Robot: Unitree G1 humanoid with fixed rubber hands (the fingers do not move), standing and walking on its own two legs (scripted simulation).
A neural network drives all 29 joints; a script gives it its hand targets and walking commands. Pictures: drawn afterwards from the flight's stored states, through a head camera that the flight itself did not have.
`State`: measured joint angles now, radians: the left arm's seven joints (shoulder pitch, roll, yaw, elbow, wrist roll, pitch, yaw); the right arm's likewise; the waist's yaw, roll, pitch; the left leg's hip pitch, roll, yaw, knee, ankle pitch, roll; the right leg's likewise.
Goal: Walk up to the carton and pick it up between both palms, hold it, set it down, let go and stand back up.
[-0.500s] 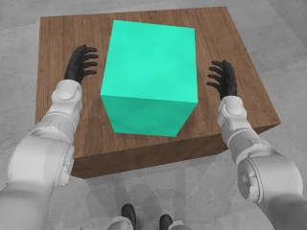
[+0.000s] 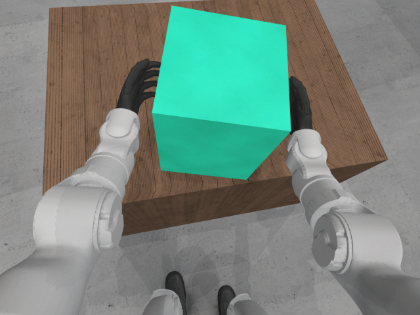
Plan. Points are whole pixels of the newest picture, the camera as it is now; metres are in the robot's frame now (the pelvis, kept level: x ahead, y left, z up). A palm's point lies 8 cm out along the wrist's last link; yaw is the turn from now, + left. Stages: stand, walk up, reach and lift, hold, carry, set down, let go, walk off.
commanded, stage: reach and lift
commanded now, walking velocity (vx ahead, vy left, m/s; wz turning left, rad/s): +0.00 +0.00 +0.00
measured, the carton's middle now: (215, 107) +0.52 -0.02 -0.03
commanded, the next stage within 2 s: none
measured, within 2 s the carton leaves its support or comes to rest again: neither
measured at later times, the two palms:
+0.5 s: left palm (133, 106) +0.50 +0.13 +0.01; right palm (294, 129) +0.45 -0.16 +0.00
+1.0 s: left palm (133, 107) +0.50 +0.13 +0.01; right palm (293, 130) +0.45 -0.16 +0.00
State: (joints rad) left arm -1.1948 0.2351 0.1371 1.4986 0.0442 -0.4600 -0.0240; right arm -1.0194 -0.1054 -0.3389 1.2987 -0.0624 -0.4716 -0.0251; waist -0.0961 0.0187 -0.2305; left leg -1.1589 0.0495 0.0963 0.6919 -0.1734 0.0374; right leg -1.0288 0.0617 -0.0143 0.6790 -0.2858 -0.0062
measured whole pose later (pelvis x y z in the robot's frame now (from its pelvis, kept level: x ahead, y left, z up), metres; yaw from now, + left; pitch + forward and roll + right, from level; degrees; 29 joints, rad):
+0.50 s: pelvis +0.00 +0.00 +0.00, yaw +0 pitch +35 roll -4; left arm -1.21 0.19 0.40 1.52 0.25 -0.43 0.03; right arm -1.03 -0.02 -0.72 1.30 -0.36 -0.46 -0.05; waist -0.10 0.02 -0.21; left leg -1.13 0.05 0.10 0.70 -0.17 0.04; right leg -1.00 0.06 -0.01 0.68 -0.28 0.00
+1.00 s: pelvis +0.00 +0.00 +0.00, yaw +0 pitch +34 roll -4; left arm -1.21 0.19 0.42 1.53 0.26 -0.43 0.05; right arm -1.03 0.00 -0.76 1.29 -0.40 -0.46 -0.05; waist -0.10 0.02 -0.21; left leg -1.12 0.05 0.10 0.70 -0.18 0.04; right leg -0.99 0.06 -0.02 0.68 -0.29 0.00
